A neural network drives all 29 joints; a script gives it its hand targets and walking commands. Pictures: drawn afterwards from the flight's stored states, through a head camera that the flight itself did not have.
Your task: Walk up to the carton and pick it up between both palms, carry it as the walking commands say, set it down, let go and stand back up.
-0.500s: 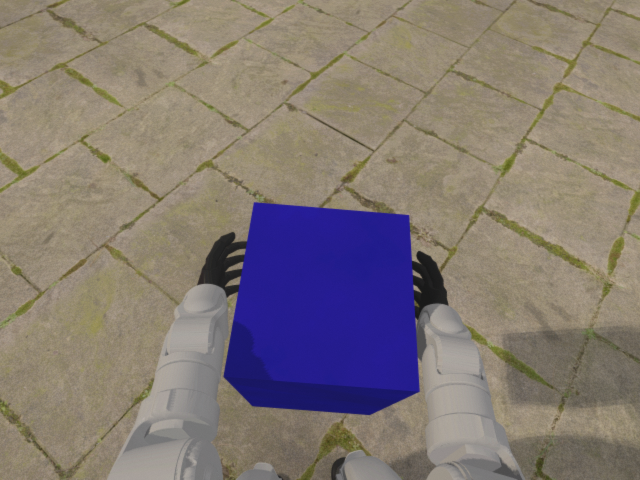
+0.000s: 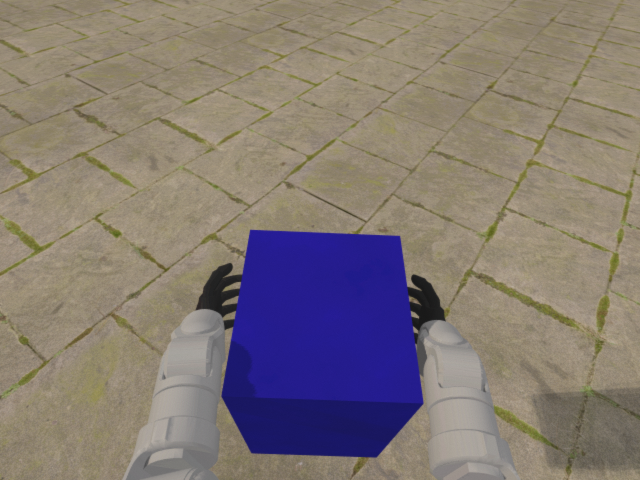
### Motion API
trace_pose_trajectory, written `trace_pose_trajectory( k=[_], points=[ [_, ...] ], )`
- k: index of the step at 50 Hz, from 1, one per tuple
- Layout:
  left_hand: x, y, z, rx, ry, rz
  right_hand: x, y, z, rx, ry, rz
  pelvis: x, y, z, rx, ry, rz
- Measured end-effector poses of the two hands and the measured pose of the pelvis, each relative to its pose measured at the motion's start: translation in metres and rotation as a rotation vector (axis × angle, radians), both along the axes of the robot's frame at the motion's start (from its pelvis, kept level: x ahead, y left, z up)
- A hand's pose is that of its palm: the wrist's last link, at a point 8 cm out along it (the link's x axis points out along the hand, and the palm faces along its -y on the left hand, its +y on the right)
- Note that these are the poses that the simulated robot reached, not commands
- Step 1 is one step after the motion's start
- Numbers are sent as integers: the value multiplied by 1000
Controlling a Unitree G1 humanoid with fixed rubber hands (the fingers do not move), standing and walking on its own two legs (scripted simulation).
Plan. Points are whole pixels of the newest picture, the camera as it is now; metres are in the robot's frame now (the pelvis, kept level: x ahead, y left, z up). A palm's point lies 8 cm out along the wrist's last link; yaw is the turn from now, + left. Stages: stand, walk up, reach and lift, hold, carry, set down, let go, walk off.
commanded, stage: reach and lift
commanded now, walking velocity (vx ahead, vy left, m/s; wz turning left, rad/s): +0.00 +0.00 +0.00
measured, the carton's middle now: (319, 354) +0.30 -0.03 -0.05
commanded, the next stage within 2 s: hold in 1.86 s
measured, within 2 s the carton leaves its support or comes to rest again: neither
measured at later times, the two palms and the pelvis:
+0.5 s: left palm (199, 313) +0.32 +0.12 +0.06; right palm (431, 317) +0.29 -0.17 +0.06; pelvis +0.01 +0.00 +0.00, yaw +0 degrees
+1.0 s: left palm (188, 324) +0.30 +0.14 +0.06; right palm (421, 308) +0.30 -0.16 +0.06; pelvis +0.01 -0.02 +0.01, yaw +0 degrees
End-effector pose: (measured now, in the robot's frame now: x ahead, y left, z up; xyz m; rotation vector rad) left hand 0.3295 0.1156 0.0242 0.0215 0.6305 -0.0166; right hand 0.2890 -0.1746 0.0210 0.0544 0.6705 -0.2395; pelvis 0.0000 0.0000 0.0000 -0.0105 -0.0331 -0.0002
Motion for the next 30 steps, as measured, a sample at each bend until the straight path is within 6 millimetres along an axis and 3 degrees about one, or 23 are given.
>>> trace_pose_trajectory(
  k=[15, 30],
  points=[
    [-8, 2, 30, -4, -11, 7, -5, 1, 32, -3, -11, 3, 5, -1, 4, 0, -89, -7],
    [-16, 10, 32, 1, 8, 59, 2, 8, 33, 5, 7, 54, 7, -7, 5, 3, -95, -5]
  ],
)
